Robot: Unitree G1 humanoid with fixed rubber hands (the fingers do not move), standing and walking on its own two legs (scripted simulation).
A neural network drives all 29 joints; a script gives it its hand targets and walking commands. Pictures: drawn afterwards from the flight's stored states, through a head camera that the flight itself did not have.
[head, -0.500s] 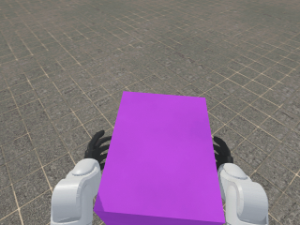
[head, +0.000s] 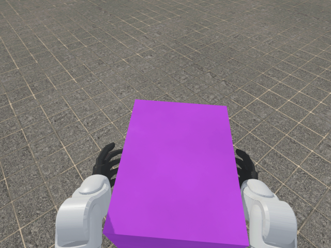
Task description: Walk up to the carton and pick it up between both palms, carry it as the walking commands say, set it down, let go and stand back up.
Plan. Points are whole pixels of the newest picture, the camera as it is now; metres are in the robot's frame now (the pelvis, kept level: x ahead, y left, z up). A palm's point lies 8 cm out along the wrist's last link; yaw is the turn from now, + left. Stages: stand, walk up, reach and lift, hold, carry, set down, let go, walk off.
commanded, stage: carry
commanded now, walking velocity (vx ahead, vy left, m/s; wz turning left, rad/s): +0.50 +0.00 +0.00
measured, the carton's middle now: (173, 186) +0.28 -0.01 +0.01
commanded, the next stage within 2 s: none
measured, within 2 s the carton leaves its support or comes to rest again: neither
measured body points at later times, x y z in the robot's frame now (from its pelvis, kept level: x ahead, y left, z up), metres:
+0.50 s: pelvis +0.27 +0.00 +0.01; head +0.30 +0.00 +0.46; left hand +0.55 +0.14 +0.08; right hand +0.54 -0.16 +0.07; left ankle +0.19 +0.11 -0.73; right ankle +0.32 -0.10 -0.71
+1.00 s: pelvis +0.40 -0.01 +0.02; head +0.41 -0.01 +0.47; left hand +0.67 +0.13 +0.11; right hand +0.67 -0.17 +0.10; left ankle +0.33 +0.10 -0.72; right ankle +0.36 -0.10 -0.71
